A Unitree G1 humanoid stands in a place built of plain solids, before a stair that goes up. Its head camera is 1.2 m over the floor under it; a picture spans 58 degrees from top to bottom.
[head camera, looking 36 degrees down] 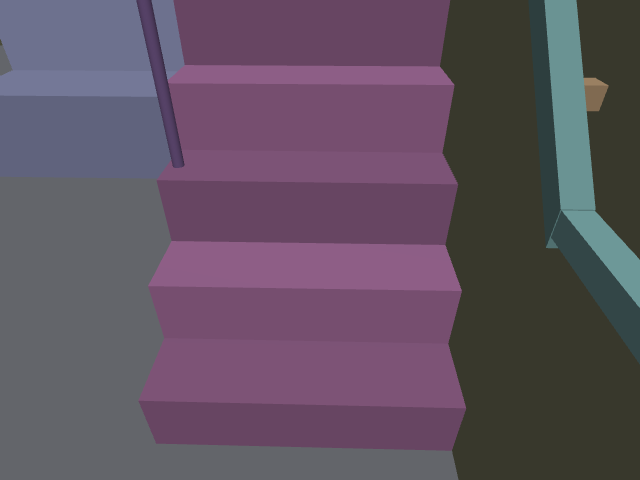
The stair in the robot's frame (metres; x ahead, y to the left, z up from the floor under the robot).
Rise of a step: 0.21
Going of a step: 0.21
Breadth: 0.84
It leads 1 degrees to the right of straight ahead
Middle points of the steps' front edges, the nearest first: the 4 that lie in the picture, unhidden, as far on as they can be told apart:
0.65 0.05 0.21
0.86 0.04 0.41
1.07 0.04 0.62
1.28 0.03 0.83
